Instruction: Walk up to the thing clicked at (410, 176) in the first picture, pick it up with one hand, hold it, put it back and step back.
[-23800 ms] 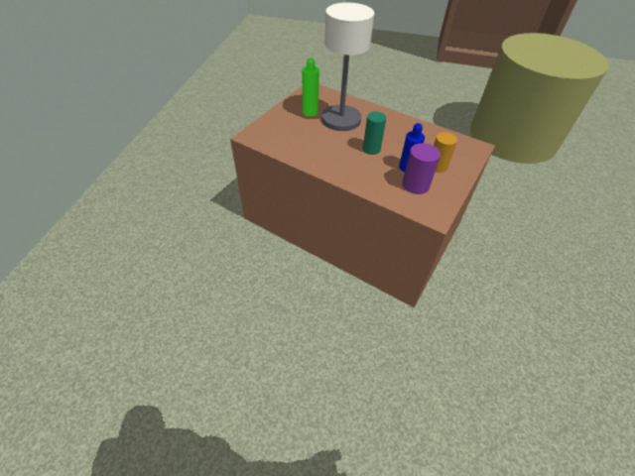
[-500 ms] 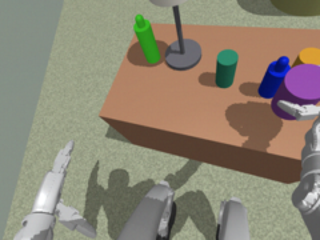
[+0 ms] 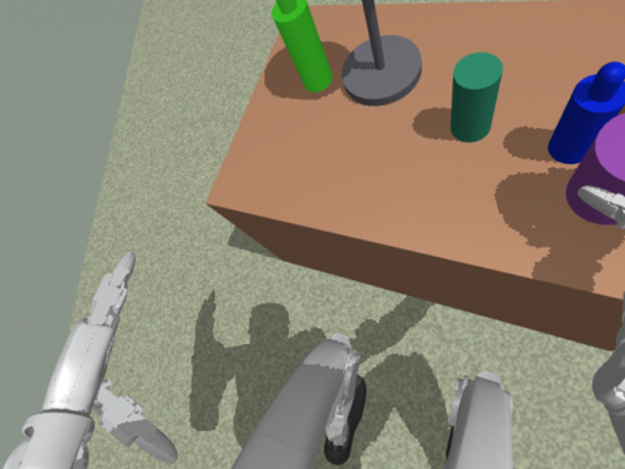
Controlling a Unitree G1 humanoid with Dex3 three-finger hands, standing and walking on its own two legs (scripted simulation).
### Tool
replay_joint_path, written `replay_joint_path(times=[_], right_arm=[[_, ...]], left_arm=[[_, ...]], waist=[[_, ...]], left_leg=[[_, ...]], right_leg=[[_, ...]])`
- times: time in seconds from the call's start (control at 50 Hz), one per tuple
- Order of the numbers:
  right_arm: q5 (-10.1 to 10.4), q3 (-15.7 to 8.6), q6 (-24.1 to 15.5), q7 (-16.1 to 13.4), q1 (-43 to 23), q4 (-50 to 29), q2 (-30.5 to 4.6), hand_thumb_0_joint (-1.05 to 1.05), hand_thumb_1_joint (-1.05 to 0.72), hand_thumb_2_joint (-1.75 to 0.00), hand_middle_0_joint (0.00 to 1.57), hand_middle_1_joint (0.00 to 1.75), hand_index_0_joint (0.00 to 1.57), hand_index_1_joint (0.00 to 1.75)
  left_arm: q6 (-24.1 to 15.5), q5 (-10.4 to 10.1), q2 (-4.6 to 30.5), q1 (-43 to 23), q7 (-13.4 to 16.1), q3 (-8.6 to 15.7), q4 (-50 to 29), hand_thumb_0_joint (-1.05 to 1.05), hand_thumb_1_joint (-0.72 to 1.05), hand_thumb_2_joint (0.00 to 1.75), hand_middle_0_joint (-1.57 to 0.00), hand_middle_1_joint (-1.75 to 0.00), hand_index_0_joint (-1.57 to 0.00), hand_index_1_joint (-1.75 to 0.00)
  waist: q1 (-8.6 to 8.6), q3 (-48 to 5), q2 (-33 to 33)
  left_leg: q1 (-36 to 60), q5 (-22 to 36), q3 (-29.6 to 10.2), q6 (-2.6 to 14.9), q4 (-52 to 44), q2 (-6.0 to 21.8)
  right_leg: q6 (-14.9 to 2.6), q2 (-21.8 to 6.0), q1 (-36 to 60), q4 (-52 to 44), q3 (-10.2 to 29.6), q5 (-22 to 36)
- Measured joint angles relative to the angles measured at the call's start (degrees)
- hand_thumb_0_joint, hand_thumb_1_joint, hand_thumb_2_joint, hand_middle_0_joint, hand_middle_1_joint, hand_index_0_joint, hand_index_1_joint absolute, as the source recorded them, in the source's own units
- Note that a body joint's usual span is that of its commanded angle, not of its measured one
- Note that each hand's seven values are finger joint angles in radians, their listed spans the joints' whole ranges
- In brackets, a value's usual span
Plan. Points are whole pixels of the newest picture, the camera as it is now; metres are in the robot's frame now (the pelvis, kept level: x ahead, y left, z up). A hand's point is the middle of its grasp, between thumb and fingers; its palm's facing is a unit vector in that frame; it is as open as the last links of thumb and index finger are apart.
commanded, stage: lower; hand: right
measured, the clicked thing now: (622, 173) +0.52 -0.24 -0.08
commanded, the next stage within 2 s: loosen in 0.22 s
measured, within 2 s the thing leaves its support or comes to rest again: rests again in 1.54 s
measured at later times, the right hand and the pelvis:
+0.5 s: hand out of the picture +0.51 -0.26 -0.08, palm faces +0.35 +0.94 -0.02, open 11.7 cm; pelvis -0.01 +0.00 -0.02, yaw +1 degrees
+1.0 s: hand out of the picture +0.52 -0.27 -0.05, palm faces +0.35 +0.94 +0.00, open 12.5 cm; pelvis -0.02 +0.00 -0.03, yaw +0 degrees
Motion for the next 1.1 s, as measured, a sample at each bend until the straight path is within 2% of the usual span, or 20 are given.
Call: replay_joint_path(times=[0.24, 0.42, 0.6, 0.68, 0.78, 0.96, 1.1], right_arm=[[0.16, -0.64, -0.07, -0.06, 0.00, 0.31, -1.04, -0.05, 0.61, -0.82, 0.55, 1.06, 0.67, 1.15], [0.12, -1.37, 0.43, 0.39, -0.57, -0.07, -2.37, -0.04, 0.61, -0.81, 0.56, 1.05, 0.68, 1.13], [0.15, -1.11, 1.69, 0.89, -0.76, -2.01, -2.60, -0.04, 0.59, -0.67, 0.72, 0.88, 0.81, 0.94], [1.00, -1.13, 1.49, 0.90, -1.78, -2.37, -2.63, -0.04, 0.57, -0.59, 0.80, 0.83, 0.83, 0.85], [0.81, 0.12, 1.10, 1.75, -4.17, -0.75, -3.52, -0.03, 0.52, -0.51, 0.83, 0.75, 0.85, 0.76], [1.00, -0.19, 2.13, 2.31, -6.15, 0.72, -4.28, -0.02, 0.46, -0.40, 0.77, 0.62, 0.78, 0.62], [0.79, -0.23, 2.03, 2.86, -6.46, 0.42, -4.71, 0.00, 0.42, -0.34, 0.60, 0.49, 0.61, 0.49]], left_arm=[[-0.38, -0.11, 0.23, 0.49, -0.57, -0.43, -3.04, -0.01, -0.53, 0.06, -0.06, -0.04, -0.05, -0.06], [-0.97, -0.53, 1.75, 0.74, -0.37, 1.64, -4.27, -0.01, -0.53, 0.05, -0.06, -0.04, -0.05, -0.06], [-0.85, -0.76, 1.58, 1.37, -0.36, 1.72, -5.08, -0.01, -0.50, 0.04, -0.06, -0.05, -0.07, -0.05], [-0.95, -0.95, 1.73, 1.65, -0.33, 1.88, -5.20, -0.01, -0.51, 0.04, -0.06, -0.05, -0.06, -0.05], [-0.73, -1.26, 1.69, 1.93, -0.28, 2.13, -5.79, -0.01, -0.51, 0.05, -0.06, -0.05, -0.06, -0.05], [-0.80, -1.95, 1.48, 2.99, -0.80, 2.38, -8.23, -0.01, -0.53, 0.05, -0.06, -0.05, -0.06, -0.06], [-0.67, -2.33, 2.33, 3.29, -0.61, 3.09, -7.34, -0.01, -0.53, 0.05, -0.07, -0.05, -0.06, -0.06]], waist=[[0.77, 0.06, -0.21], [1.41, 0.40, 0.05], [1.35, 0.45, 0.35], [1.04, 0.47, 0.09], [0.96, 0.03, -0.57], [0.60, 0.23, -1.20], [0.75, 0.11, -0.96]], left_leg=[[-2.16, -0.25, 0.18, -0.06, 1.94, -0.01], [-4.18, -0.31, 0.16, -0.10, 3.69, -0.15], [-5.12, -0.30, 0.23, 0.00, 4.68, -0.17], [-4.97, -0.20, 0.40, -0.04, 4.65, -0.13], [-5.27, -0.23, 0.50, -0.04, 4.93, 0.31], [-6.36, -0.09, 0.13, -0.22, 5.71, 0.40], [-6.87, -0.26, 0.10, -0.14, 6.34, 0.60]], right_leg=[[-0.04, 0.10, -2.27, 2.09, 0.36, -0.31], [-0.04, 0.04, -4.23, 3.87, 0.49, -0.46], [0.10, 0.09, -5.13, 4.79, 0.66, -0.41], [0.05, 0.15, -5.11, 4.86, 0.85, -0.30], [0.01, 0.64, -5.56, 5.00, 0.96, -0.05], [-0.22, 0.77, -6.48, 5.59, 0.63, 0.12], [-0.14, 1.00, -6.96, 6.01, 0.63, 0.13]])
